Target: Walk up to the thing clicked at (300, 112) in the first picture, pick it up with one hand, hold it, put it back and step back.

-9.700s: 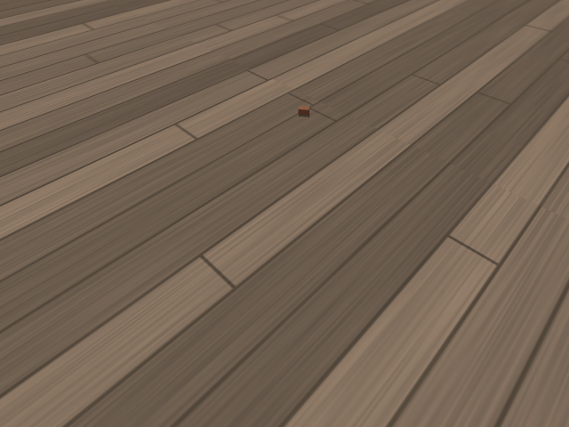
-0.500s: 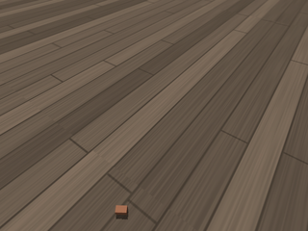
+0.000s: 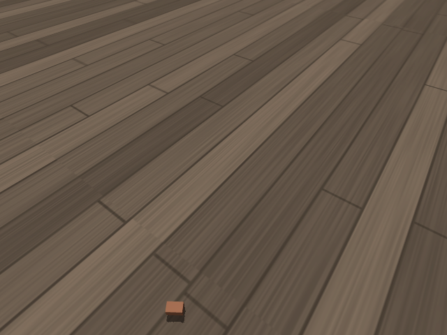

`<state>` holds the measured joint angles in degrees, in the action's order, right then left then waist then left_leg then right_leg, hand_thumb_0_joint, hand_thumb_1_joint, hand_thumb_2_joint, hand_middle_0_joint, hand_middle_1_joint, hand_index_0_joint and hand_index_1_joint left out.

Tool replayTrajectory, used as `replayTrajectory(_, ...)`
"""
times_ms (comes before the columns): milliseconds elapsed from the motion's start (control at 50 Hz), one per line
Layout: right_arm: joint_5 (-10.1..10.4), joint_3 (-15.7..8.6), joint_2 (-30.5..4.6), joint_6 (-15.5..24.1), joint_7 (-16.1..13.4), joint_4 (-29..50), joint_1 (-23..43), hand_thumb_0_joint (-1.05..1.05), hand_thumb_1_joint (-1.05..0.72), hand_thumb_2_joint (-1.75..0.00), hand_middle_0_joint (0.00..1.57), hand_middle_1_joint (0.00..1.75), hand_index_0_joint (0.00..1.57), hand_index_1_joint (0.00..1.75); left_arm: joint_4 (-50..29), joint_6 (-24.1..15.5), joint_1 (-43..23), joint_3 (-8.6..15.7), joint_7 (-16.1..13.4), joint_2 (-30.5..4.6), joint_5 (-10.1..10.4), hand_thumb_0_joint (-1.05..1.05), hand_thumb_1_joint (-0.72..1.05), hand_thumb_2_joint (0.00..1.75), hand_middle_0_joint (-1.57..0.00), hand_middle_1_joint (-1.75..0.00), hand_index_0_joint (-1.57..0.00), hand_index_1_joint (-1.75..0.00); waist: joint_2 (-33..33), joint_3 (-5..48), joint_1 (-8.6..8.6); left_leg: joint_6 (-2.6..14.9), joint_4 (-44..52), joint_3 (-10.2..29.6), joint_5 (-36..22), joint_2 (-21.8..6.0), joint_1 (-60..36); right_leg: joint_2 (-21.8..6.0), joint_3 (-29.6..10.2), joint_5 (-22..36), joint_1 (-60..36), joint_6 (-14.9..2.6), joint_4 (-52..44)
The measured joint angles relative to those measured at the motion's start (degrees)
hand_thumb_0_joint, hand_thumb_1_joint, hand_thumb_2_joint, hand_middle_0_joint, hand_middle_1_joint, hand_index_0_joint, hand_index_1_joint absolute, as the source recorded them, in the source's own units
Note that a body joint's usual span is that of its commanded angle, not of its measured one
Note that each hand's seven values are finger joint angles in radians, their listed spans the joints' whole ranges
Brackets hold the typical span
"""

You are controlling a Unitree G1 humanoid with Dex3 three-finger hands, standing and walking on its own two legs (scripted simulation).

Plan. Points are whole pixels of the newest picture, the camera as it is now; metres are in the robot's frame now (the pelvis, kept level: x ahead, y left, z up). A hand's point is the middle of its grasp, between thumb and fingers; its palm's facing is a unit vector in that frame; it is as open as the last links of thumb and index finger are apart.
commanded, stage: walk up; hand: left
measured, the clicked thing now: (175, 308) +0.42 +0.22 -0.76
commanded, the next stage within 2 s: stand in 0.82 s
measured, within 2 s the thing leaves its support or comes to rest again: neither
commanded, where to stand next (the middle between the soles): +0.04 -0.01 m, yaw +0 degrees
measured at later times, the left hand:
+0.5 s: hand out of the picture +0.06 +0.26 -0.15, palm faces +0.00 -0.93 -0.36, open 7.4 cm
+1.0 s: hand out of the picture +0.05 +0.25 -0.15, palm faces -0.04 -0.94 -0.34, open 7.4 cm
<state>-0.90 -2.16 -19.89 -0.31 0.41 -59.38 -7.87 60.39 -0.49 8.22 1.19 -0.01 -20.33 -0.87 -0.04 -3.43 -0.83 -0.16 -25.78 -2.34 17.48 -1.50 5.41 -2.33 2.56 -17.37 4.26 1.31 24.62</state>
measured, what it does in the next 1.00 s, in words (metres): stands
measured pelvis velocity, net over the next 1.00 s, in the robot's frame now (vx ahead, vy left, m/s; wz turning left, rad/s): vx -0.03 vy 0.00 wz -0.01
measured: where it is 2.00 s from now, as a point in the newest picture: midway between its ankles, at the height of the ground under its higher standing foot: outside the picture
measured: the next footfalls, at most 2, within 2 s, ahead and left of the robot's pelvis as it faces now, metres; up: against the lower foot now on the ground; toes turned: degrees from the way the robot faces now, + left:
none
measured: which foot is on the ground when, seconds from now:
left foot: down 0.00-1.00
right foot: down 0.00-1.00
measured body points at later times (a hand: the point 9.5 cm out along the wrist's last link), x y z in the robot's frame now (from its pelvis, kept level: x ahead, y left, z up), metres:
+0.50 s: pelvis -0.01 +0.00 +0.00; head +0.00 -0.01 +0.45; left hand +0.06 +0.30 -0.13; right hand +0.07 -0.31 -0.13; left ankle -0.04 +0.12 -0.74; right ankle -0.04 -0.13 -0.74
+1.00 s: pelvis -0.03 +0.00 +0.01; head -0.01 +0.00 +0.46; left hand +0.06 +0.30 -0.12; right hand +0.06 -0.30 -0.12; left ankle -0.04 +0.12 -0.74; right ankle -0.04 -0.13 -0.74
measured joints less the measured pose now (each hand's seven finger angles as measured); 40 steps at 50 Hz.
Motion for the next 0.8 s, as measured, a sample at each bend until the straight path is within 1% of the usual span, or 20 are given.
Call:
replayTrajectory(160, 0.1, 0.0, 0.1, -0.2, 0.1, 0.9, 0.8, 0.0, -0.91, -0.9, 0.2, 0.3, 0.2, 0.3, -0.9, 0.1, -1.0, -0.1, -0.1, -0.1, 0.1, 0.0, 0.9, 0.9, -0.21, -0.3, -0.2, -0.3, -0.1, -0.7, -0.08, -0.23, -0.4, -0.1, 0.1, -0.1, -0.2, 0.1, -0.1, -0.5, 0.2, -0.22, 1.1)
replayTrajectory(300, 0.0, 0.0, -0.2, -0.4, 0.3, 0.7, 0.6, 0.0, -0.91, -0.9, 0.2, 0.3, 0.2, 0.3, -0.9, 0.0, -0.5, -0.1, 0.1, -0.1, -0.2, 0.0, 0.9, 0.9, -0.21, -0.3, -0.21, -0.3, -0.6, -0.9, 0.01, -0.38, -1.1, 0.1, 0.1, -0.4, 0.2, 0.4, 0.0, -0.3, 0.3, -0.44, 1.3)
replayTrajectory(440, 0.0, 0.2, -0.2, -0.2, 0.4, 0.1, -0.3, 0.01, -0.91, -0.9, 0.2, 0.3, 0.2, 0.3, -0.5, 0.2, 0.0, 0.1, 0.2, -0.4, -0.1, 0.01, 0.9, 0.9, -0.21, -0.3, -0.21, -0.3, -0.1, -1.1, -0.3, -0.28, 0.0, -0.1, -0.7, -0.1, -0.2, 0.1, -0.2, 0.1, 0.4, -0.38, 1.2)
replayTrajectory(800, -0.1, 0.2, -0.3, 0.0, 0.6, 0.0, -0.8, 0.01, -0.91, -0.9, 0.2, 0.3, 0.2, 0.3, -0.3, 0.0, 0.9, 0.1, 0.6, -0.5, -0.3, 0.01, 0.9, 0.9, -0.21, -0.3, -0.21, -0.3, -0.1, -0.8, -0.22, -0.05, -0.5, -0.3, -1.1, -0.3, 0.8, 0.2, -0.4, 1.1, 1.1, -0.28, 0.8)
